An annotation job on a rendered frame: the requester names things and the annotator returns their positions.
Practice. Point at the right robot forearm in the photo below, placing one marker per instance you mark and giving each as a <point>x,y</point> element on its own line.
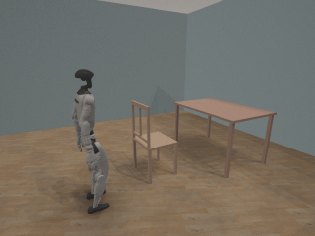
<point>85,132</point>

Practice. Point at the left robot shin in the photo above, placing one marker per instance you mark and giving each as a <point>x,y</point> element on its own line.
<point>93,173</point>

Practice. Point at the table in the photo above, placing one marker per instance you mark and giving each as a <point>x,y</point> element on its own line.
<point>229,112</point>

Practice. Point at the robot left foot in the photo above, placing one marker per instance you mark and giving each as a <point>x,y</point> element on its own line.
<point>90,195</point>

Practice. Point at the left robot forearm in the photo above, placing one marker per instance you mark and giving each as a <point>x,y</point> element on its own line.
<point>77,127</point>

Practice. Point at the robot left hand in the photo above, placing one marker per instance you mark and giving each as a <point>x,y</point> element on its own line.
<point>79,143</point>

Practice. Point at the right robot upper arm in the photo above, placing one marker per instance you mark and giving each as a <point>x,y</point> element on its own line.
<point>88,103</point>

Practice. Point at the left robot upper arm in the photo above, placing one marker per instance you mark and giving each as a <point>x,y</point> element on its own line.
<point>74,111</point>

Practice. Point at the robot right hand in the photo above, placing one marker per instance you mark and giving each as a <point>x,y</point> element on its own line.
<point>91,158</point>

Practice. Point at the chair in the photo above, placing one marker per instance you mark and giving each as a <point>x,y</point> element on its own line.
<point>150,141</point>

